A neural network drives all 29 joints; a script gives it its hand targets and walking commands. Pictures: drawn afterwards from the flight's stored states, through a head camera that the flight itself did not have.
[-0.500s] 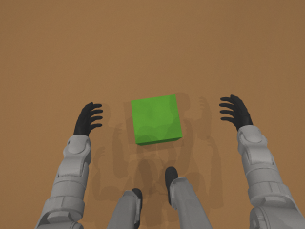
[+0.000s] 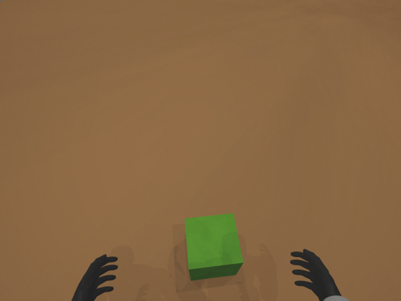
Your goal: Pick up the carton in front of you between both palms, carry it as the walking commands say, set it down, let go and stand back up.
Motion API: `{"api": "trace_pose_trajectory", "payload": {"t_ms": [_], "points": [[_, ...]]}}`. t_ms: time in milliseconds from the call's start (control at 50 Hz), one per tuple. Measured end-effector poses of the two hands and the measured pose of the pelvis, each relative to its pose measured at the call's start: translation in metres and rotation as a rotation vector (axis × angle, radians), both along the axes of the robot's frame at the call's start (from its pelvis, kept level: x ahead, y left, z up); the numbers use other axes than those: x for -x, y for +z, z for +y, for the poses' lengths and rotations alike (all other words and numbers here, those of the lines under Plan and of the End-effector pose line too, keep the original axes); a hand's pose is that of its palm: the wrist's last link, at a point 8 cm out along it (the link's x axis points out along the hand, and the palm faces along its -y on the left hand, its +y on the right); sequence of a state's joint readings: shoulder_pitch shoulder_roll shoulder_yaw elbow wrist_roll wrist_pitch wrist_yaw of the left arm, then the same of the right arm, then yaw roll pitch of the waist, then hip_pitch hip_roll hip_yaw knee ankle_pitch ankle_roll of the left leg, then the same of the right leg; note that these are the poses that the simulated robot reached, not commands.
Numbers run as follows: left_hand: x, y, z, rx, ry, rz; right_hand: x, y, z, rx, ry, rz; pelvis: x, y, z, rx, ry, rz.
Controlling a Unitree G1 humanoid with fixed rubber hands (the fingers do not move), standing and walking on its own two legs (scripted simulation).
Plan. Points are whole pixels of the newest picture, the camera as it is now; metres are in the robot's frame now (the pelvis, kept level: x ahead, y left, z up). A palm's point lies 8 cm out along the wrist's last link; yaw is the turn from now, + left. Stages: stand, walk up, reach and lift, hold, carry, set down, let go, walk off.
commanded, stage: let go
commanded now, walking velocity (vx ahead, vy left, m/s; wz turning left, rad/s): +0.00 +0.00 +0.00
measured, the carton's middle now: (211, 248) +0.41 -0.04 -0.65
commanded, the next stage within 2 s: stand in 0.46 s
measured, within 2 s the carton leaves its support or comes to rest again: neither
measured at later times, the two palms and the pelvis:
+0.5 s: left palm out of the picture +0.16 +0.25 -0.07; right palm out of the picture +0.15 -0.24 -0.08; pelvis +0.00 +0.00 +0.00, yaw +1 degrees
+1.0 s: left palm out of the picture +0.16 +0.30 -0.09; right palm (344, 285) +0.18 -0.28 -0.09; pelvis +0.04 +0.01 +0.00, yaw +2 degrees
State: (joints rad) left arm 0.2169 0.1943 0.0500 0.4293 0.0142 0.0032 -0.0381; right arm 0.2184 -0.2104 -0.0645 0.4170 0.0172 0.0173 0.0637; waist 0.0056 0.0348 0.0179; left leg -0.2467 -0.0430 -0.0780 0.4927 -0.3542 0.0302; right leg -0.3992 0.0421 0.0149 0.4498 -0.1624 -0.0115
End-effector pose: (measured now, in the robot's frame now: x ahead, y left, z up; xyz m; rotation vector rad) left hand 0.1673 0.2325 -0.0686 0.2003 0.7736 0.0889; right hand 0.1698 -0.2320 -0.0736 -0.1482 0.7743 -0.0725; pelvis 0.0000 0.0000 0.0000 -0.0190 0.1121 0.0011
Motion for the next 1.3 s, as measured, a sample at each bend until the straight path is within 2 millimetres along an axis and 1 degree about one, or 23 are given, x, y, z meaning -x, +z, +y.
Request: {"api": "trace_pose_trajectory", "payload": {"t_ms": [60, 120, 220, 300, 380, 420, 480, 600, 660, 700, 820, 900, 980, 1040, 1160, 1300], "points": [[0.007, 0.007, 0.004, 0.012, 0.003, -0.009, 0.010, 0.003, 0.002, 0.010, 0.004, 0.016, 0.000, 0.003, 0.004, 0.006, 0.003, -0.059], [0.011, 0.007, 0.005, 0.022, -0.004, 0.001, 0.014, 0.005, 0.007, 0.001, 0.001, 0.020, 0.002, 0.003, 0.007, 0.009, 0.007, -0.106], [0.008, 0.010, 0.009, 0.007, -0.006, 0.002, 0.011, 0.009, 0.009, 0.006, 0.010, 0.016, 0.004, 0.002, 0.009, 0.012, 0.003, -0.163], [0.003, 0.009, 0.005, 0.023, -0.013, 0.003, 0.007, 0.011, 0.007, 0.014, 0.012, 0.013, 0.003, 0.001, 0.008, 0.013, 0.002, -0.188], [0.004, 0.006, 0.003, 0.018, -0.004, 0.024, 0.007, 0.009, 0.006, 0.015, 0.011, 0.033, 0.000, 0.001, 0.007, 0.015, 0.001, -0.184], [0.005, 0.004, 0.005, -0.005, -0.004, 0.041, 0.009, 0.007, 0.005, 0.016, 0.008, 0.037, -0.001, 0.001, 0.006, 0.015, 0.003, -0.179], [0.005, 0.000, 0.016, -0.048, 0.025, 0.051, 0.015, -0.003, -0.003, 0.075, 0.018, 0.070, -0.004, -0.001, 0.005, 0.008, 0.009, -0.156], [0.015, -0.015, 0.052, -0.136, 0.071, 0.124, 0.020, -0.013, -0.035, 0.180, -0.004, 0.134, -0.016, -0.006, 0.004, 0.003, 0.019, -0.107], [0.013, -0.017, 0.062, -0.160, 0.078, 0.158, 0.017, -0.015, -0.047, 0.203, -0.019, 0.148, -0.023, -0.006, 0.005, 0.003, 0.019, -0.096], [0.009, -0.017, 0.065, -0.166, 0.083, 0.162, 0.013, -0.016, -0.050, 0.212, -0.023, 0.157, -0.027, -0.006, 0.005, 0.001, 0.020, -0.094], [0.000, -0.018, 0.067, -0.166, 0.094, 0.168, -0.003, -0.017, -0.049, 0.222, -0.024, 0.160, -0.036, -0.005, 0.006, 0.006, 0.026, -0.087], [0.001, -0.021, 0.068, -0.160, 0.105, 0.178, -0.010, -0.016, -0.046, 0.225, -0.016, 0.148, -0.039, -0.004, 0.006, 0.006, 0.028, -0.091], [0.006, -0.024, 0.071, -0.159, 0.118, 0.192, -0.013, -0.013, -0.047, 0.235, -0.013, 0.145, -0.041, -0.003, 0.007, 0.006, 0.034, -0.096], [0.014, -0.026, 0.073, -0.155, 0.128, 0.211, -0.011, -0.013, -0.047, 0.243, -0.002, 0.149, -0.040, -0.003, 0.009, 0.006, 0.038, -0.101], [0.032, -0.030, 0.079, -0.160, 0.140, 0.255, 0.006, -0.017, -0.049, 0.252, -0.009, 0.198, -0.034, -0.002, 0.011, 0.003, 0.032, -0.108], [0.050, -0.031, 0.086, -0.171, 0.139, 0.293, 0.026, -0.020, -0.047, 0.247, -0.016, 0.224, -0.026, 0.000, 0.014, -0.001, 0.029, -0.126]]}}
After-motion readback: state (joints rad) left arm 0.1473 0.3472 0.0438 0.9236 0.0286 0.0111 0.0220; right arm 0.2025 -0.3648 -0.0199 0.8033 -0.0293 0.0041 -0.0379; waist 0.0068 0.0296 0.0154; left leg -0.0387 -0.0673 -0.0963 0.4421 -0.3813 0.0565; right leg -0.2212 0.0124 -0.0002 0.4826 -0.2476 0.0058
